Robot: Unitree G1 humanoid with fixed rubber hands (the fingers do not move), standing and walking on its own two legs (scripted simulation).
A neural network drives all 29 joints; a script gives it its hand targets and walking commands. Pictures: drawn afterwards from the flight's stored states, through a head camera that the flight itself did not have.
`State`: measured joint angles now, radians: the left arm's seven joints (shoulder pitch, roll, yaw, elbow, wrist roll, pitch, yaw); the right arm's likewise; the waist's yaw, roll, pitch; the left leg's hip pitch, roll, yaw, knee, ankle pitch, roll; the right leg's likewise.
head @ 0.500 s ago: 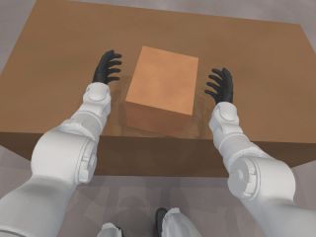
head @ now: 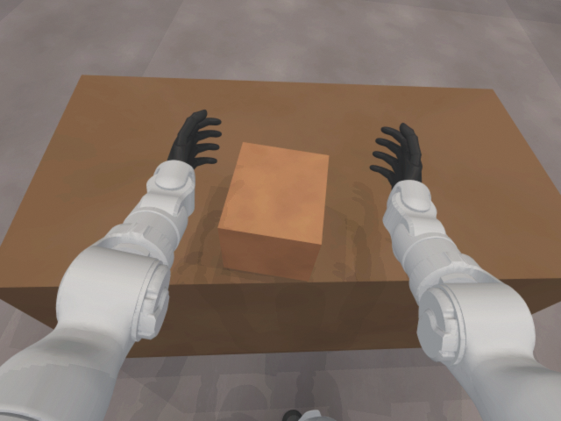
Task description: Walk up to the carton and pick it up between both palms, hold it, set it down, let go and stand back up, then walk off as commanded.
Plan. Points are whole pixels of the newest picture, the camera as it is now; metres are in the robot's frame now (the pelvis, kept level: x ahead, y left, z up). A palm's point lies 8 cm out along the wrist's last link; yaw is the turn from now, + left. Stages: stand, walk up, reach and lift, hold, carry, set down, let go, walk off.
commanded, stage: set down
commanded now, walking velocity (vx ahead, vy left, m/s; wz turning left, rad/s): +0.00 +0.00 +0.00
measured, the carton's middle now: (275, 212) +0.49 -0.07 -0.07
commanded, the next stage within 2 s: none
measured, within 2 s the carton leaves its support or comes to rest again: neither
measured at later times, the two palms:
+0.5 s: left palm (154, 190) +0.45 +0.12 +0.08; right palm (391, 210) +0.38 -0.21 +0.07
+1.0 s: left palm (135, 227) +0.41 +0.15 +0.05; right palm (377, 243) +0.35 -0.19 +0.04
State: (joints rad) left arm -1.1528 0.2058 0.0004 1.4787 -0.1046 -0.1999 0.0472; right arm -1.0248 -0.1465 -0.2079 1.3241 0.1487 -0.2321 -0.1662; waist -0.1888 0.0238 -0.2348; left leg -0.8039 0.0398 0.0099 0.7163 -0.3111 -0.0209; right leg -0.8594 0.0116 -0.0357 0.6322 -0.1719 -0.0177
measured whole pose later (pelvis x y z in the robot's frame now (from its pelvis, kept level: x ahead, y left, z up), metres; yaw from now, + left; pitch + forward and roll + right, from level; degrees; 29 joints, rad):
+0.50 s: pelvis -0.01 -0.01 +0.01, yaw +1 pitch +17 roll +0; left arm -1.02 0.24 -0.04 1.45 -0.18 -0.20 0.02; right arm -0.85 -0.06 -0.21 1.21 0.08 -0.21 -0.24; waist -0.15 0.01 -0.18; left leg -0.66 0.03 -0.01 0.62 -0.26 -0.03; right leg -0.71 0.01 -0.04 0.53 -0.12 -0.03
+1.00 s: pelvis +0.01 +0.01 +0.02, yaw +0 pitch +9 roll -2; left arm -0.66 0.18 0.00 1.07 -0.07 -0.22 -0.02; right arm -0.55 -0.05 -0.09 1.09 0.11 -0.41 -0.24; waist -0.09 0.02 -0.07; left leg -0.45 0.04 -0.01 0.58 -0.29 -0.02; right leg -0.48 0.03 -0.03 0.45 -0.13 -0.01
